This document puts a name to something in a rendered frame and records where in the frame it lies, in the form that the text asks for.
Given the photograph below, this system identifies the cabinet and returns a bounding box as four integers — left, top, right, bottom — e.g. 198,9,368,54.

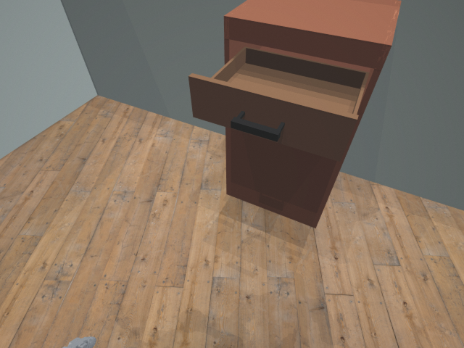
224,0,401,228

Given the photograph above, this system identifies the drawer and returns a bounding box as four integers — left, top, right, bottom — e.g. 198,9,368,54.
188,47,369,162

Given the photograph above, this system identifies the handle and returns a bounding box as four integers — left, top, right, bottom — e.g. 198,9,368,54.
231,111,285,141

